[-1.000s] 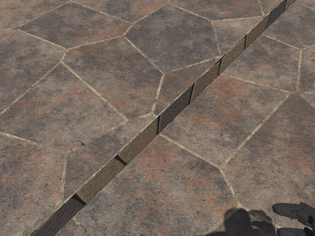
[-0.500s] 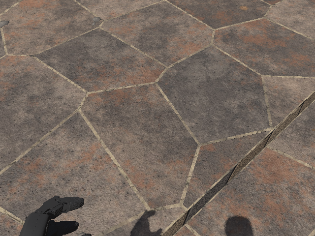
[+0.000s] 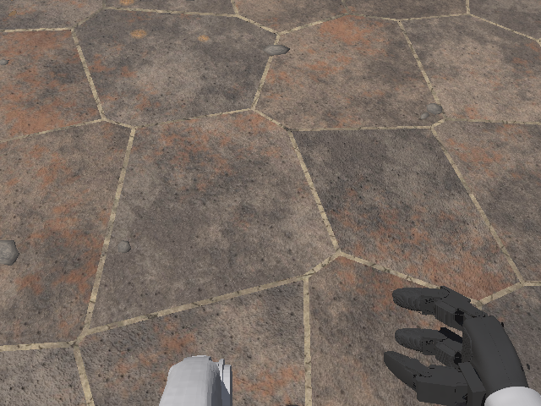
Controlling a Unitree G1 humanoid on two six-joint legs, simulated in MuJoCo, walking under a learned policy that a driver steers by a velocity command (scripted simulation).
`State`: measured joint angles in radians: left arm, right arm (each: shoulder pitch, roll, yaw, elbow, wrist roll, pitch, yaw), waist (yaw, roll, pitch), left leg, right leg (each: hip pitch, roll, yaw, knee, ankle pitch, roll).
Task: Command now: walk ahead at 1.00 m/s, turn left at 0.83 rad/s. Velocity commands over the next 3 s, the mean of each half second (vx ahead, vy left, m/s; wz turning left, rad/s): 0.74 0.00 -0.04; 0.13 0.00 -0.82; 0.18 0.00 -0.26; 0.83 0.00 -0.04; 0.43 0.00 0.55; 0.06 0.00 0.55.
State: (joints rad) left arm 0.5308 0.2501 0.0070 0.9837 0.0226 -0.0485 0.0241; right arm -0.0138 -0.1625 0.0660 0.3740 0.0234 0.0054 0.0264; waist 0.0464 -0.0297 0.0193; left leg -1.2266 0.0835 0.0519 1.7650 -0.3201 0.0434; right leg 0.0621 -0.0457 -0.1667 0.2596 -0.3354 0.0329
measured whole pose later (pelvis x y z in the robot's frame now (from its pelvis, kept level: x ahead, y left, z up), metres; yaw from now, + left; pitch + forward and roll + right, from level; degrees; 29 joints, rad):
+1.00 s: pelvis +0.59 +0.04 +0.13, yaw -31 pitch +2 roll +1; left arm 0.19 0.34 0.09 0.57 -0.02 0.06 0.05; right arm 0.08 -0.30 -0.06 0.67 -0.01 -0.05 -0.03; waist 0.02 0.01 0.04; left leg -0.49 -0.08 -0.20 0.64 -0.19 -0.08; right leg -0.29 0.27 0.43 0.51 -0.18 -0.06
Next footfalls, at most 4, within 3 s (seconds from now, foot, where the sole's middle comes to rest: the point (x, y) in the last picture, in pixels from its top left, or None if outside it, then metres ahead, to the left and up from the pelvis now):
0.08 left None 0.22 0.09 -0.64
0.50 right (303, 326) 0.62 -0.04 -0.64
1.06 left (254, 268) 0.77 0.08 -0.64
1.46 right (292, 352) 0.56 -0.02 -0.64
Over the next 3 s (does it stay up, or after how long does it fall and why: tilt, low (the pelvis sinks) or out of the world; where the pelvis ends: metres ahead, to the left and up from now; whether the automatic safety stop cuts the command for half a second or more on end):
stays up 1.22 -0.21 0.14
